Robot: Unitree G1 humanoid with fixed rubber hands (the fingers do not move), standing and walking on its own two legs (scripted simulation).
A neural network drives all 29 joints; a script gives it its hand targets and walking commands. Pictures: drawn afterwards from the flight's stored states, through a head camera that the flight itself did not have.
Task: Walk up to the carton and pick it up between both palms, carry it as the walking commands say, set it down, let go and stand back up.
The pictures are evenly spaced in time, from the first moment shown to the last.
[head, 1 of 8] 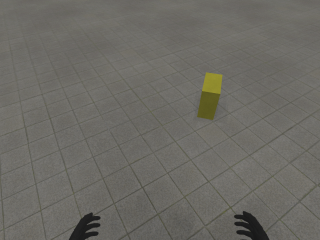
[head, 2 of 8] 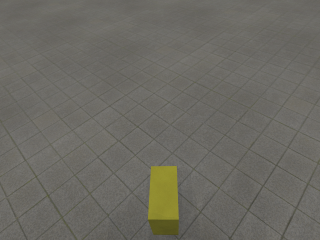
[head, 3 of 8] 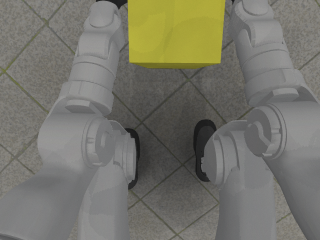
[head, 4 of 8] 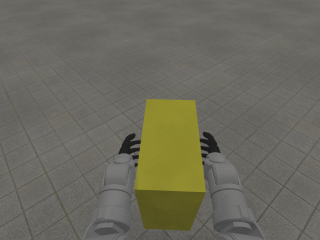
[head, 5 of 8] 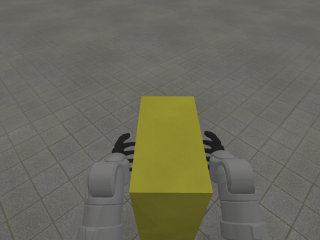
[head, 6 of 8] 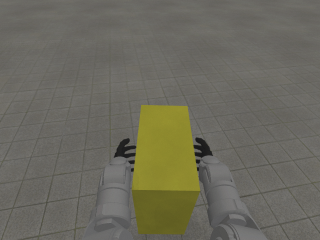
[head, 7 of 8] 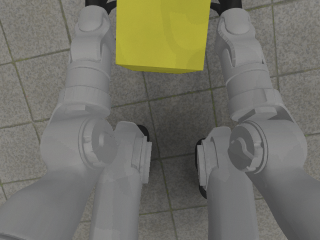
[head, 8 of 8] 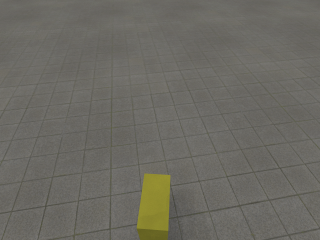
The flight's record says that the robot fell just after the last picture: no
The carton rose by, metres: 0.65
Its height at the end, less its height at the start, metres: +0.00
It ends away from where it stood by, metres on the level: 0.58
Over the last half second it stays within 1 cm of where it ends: yes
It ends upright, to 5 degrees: yes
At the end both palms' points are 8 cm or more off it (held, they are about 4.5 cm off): yes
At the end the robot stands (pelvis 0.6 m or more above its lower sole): yes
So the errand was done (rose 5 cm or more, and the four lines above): yes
